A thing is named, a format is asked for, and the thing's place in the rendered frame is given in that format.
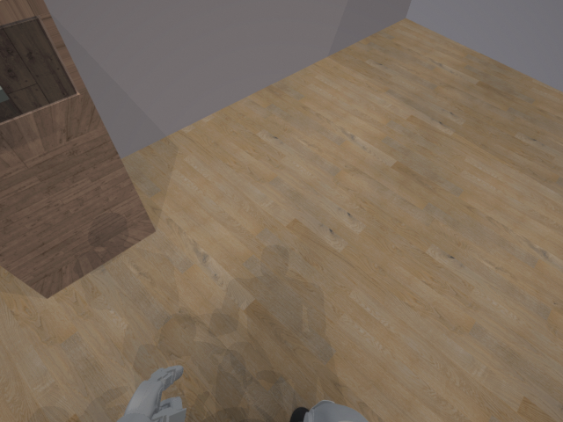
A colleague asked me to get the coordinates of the right robot thigh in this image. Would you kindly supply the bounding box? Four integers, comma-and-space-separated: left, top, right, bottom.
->
303, 404, 369, 422

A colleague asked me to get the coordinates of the right robot shin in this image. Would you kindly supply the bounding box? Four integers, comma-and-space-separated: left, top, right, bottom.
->
312, 400, 335, 409

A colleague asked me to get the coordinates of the cabinet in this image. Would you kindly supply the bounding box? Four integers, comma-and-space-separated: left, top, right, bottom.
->
0, 0, 156, 298

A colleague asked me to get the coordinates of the robot left hand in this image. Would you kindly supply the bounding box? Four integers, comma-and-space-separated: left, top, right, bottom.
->
124, 365, 186, 422

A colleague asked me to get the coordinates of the drawer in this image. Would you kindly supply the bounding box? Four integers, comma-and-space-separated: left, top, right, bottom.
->
0, 16, 77, 123

